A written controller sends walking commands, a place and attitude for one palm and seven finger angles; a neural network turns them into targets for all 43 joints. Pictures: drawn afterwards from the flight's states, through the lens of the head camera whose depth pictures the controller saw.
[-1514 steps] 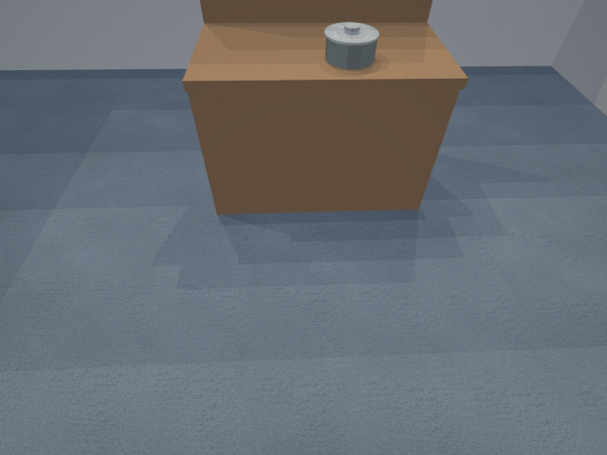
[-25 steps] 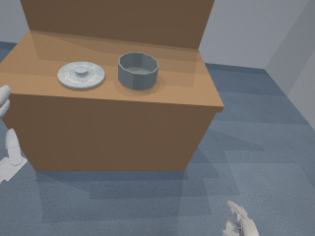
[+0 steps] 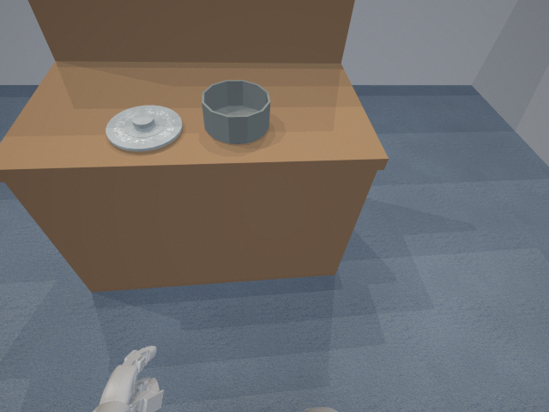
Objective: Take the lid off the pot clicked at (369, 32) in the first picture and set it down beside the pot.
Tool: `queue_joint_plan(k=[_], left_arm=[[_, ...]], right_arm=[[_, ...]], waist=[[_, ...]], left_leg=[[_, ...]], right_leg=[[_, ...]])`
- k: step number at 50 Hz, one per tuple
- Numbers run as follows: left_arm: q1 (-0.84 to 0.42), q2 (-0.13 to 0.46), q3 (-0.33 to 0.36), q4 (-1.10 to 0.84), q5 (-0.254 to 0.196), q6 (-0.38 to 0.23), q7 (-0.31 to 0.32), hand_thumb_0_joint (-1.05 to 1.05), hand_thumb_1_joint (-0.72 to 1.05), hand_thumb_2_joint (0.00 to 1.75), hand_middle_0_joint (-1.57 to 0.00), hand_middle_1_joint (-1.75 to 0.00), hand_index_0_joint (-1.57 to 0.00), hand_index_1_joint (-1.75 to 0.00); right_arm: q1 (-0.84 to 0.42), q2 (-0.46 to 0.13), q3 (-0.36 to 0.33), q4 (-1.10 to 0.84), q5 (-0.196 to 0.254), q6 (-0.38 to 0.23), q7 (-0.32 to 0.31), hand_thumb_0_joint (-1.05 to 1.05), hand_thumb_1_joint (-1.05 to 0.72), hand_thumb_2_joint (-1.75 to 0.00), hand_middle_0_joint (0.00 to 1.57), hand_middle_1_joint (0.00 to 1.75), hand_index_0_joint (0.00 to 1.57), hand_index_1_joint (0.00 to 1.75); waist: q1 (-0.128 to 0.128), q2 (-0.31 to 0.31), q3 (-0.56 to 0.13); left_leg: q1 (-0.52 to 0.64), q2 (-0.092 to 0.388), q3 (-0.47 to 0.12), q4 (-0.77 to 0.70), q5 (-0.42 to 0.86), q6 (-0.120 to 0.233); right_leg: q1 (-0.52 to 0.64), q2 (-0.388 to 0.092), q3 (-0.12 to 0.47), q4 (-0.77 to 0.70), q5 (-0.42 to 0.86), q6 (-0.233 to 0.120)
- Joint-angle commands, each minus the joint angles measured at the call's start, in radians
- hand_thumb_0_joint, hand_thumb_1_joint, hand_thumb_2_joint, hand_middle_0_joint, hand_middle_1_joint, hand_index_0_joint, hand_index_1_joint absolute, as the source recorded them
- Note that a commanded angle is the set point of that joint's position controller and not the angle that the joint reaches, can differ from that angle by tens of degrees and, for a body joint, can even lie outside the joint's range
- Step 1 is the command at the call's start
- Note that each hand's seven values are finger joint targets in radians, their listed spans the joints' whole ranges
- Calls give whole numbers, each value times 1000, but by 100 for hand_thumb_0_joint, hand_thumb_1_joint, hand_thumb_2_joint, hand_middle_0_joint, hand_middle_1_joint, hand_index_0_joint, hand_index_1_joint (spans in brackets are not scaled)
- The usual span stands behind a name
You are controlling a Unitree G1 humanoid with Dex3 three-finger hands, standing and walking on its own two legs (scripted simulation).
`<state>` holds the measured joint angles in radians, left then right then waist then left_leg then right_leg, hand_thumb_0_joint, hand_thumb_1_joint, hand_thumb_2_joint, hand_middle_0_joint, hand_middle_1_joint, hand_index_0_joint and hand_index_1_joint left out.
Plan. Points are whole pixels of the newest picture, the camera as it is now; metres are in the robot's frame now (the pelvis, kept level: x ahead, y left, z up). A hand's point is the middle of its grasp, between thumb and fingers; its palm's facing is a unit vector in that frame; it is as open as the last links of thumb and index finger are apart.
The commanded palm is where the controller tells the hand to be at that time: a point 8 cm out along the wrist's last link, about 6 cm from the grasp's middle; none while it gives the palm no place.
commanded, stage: stop stepping back and stand still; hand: left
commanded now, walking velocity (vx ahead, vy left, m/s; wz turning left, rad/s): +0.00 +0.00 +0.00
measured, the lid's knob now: (143, 120) +0.80 +0.31 -0.05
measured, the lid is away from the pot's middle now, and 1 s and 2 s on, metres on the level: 0.24 0.24 0.24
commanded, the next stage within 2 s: let the arm hang, fingers relaxed in 0.76 s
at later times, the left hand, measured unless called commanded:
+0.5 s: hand out of the picture +0.07 +0.17 -0.16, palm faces +0.07 -0.97 -0.22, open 7.3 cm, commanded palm none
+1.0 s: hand out of the picture +0.05 +0.15 -0.17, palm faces +0.07 -0.98 -0.17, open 7.3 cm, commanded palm none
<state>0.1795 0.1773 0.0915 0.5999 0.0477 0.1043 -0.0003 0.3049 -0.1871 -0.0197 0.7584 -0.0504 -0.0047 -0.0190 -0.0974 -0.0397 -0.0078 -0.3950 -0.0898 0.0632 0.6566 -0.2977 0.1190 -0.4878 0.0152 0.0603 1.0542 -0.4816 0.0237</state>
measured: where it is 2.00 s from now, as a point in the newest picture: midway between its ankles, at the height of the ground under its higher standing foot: outside the picture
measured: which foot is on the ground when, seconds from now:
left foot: down 0.00-1.00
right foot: up 0.00-0.08, down 0.10-1.00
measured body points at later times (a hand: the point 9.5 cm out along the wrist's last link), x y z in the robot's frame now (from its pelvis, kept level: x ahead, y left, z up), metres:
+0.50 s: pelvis +0.04 -0.02 +0.01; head +0.05 -0.01 +0.46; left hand +0.07 +0.22 -0.14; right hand +0.03 -0.23 -0.14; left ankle +0.00 +0.07 -0.72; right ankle +0.00 -0.15 -0.72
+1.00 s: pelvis +0.06 -0.02 +0.02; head +0.07 +0.00 +0.47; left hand +0.05 +0.20 -0.15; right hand +0.06 -0.24 -0.14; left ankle +0.00 +0.07 -0.72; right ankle +0.00 -0.15 -0.72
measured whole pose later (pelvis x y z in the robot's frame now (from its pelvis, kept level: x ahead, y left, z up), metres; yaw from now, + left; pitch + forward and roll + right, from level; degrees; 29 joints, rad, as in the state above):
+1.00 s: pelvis +0.06 -0.02 +0.02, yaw +2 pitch +0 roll -1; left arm 0.28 0.16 0.01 1.09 0.01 0.00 0.04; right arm 0.30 -0.12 -0.04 1.08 0.00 -0.01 -0.04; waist -0.01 -0.02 0.03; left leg -0.15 -0.03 0.00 0.51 -0.35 0.04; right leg -0.12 0.00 0.02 0.47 -0.34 0.01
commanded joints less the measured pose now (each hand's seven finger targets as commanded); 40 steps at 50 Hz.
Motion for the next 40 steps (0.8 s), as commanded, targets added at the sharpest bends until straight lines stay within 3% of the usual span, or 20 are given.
queue_joint_plan(k=[1,3,4,5,6,7,8,10,12,14,15,16,17,18,19,21,23,25,31,40], left_arm=[[33,116,-37,23,-6,-64,-9,0,90,90,-20,-30,-20,-30],[127,108,-43,122,-13,-73,1,0,90,90,-20,-30,-20,-30],[152,121,-43,157,-13,-82,10,0,90,90,-20,-30,-20,-30],[187,114,-24,152,-3,-90,26,0,90,90,-20,-30,-20,-30],[156,155,-23,136,-6,-95,33,0,90,90,-20,-30,-20,-30],[92,141,-20,125,-11,-109,39,0,90,90,-20,-30,-20,-30],[28,125,-20,125,-11,-116,47,0,90,90,-20,-30,-20,-30],[-25,99,-18,142,-6,-123,53,0,90,90,-20,-30,-20,-30],[-22,95,-14,171,-6,-120,54,0,90,90,-20,-30,-20,-30],[30,96,-12,228,-22,-112,48,0,90,90,-20,-30,-20,-30],[63,81,-19,250,-33,-108,42,0,90,90,-20,-30,-20,-30],[107,54,-25,259,-37,-103,29,0,90,90,-20,-30,-20,-30],[114,49,-34,262,-42,-103,21,0,90,90,-20,-30,-20,-30],[77,51,-36,284,-37,-102,21,0,90,90,-20,-30,-20,-30],[71,47,-41,298,-37,-103,23,0,90,90,-20,-30,-20,-30],[104,44,-53,338,-41,-105,28,0,90,90,-20,-30,-20,-30],[128,48,-56,367,-42,-114,37,0,90,90,-20,-30,-20,-30],[132,56,-56,381,-42,-119,44,0,90,90,-20,-30,-20,-30],[134,58,-60,410,-40,-114,51,0,90,90,-20,-30,-20,-30],[146,52,-65,446,-40,-113,47,0,90,90,-20,-30,-20,-30]], right_arm=[[-13,-179,-59,-26,5,-26,-28,0,-90,-90,20,30,20,30],[12,-162,-56,18,18,-15,-19,0,-90,-90,20,30,20,30],[36,-126,-51,36,23,-10,-12,0,-90,-90,20,30,20,30],[50,-71,-54,29,22,-3,-9,0,-90,-90,20,30,20,30],[61,-62,-62,29,25,6,-5,0,-90,-90,20,30,20,30],[61,-61,-70,47,23,10,-2,0,-90,-90,20,30,20,30],[77,-62,-71,62,22,10,1,0,-90,-90,20,30,20,30],[129,-48,-69,91,23,4,3,0,-90,-90,20,30,20,30],[161,-19,-61,113,28,5,4,0,-90,-90,20,30,20,30],[197,-4,-56,151,31,-2,0,0,-90,-90,20,30,20,30],[204,-15,-54,168,29,-10,-5,0,-90,-90,20,30,20,30],[176,-60,-61,164,22,-13,-14,0,-90,-90,20,30,20,30],[158,-92,-65,149,18,-11,-23,0,-90,-90,20,30,20,30],[154,-83,-63,169,22,-19,-25,0,-90,-90,20,30,20,30],[149,-77,-59,183,27,-24,-27,0,-90,-90,20,30,20,30],[122,-52,-52,199,37,-24,-29,0,-90,-90,20,30,20,30],[123,-35,-50,215,42,-27,-29,0,-90,-90,20,30,20,30],[128,-30,-51,243,46,-27,-31,0,-90,-90,20,30,20,30],[97,-22,-47,277,48,-16,-31,0,-90,-90,20,30,20,30],[73,-35,-40,296,44,-15,-33,0,-90,-90,20,30,20,30]], waist=[[88,169,-59],[116,153,-52],[111,81,-26],[106,6,-14],[93,-32,9],[81,-80,42],[54,-85,60],[23,-37,38],[24,-40,45],[36,-44,36],[47,25,34],[78,181,47],[85,166,31],[80,165,29],[87,143,29],[98,96,39],[91,11,-9],[80,2,-41],[77,28,28],[79,68,54]], left_leg=[[-3,260,-376,-304,-122,32],[-137,193,-274,-229,-225,-16],[-187,125,-204,-149,-272,-46],[-218,46,-133,15,-275,-75],[-198,6,-68,203,-230,-102],[-193,30,-89,352,-168,-110],[-184,65,-133,429,-143,-107],[-123,110,-142,415,-135,-101],[-34,124,-112,233,-151,-93],[74,121,-84,-105,-68,-87],[131,139,-135,-233,-1,-72],[163,227,-271,-270,32,-27],[123,297,-337,-303,11,5],[96,287,-357,-321,84,9],[108,267,-316,-298,207,-1],[110,224,-226,-266,283,-27],[188,195,-162,-206,396,-44],[247,184,-131,-174,463,-54],[249,178,-124,-187,407,-55],[254,182,-133,-216,349,-49]], right_leg=[[160,-8,-20,-279,34,-15],[385,13,-40,-470,165,-33],[416,-32,39,-542,116,-70],[372,-136,215,-642,-46,-143],[278,-247,381,-769,-168,-215],[212,-297,484,-825,-129,-255],[176,-296,445,-817,-42,-262],[144,-285,326,-774,48,-245],[131,-238,221,-749,122,-215],[170,-190,158,-673,159,-164],[154,-125,104,-598,136,-122],[101,-48,36,-516,127,-79],[152,-18,-22,-514,163,-57],[204,-14,-50,-499,221,-46],[240,-17,-45,-512,274,-47],[299,-41,-25,-568,346,-54],[330,-67,-5,-589,474,-65],[347,-88,-3,-590,567,-69],[327,-90,-6,-600,536,-70],[326,-85,-6,-619,475,-69]])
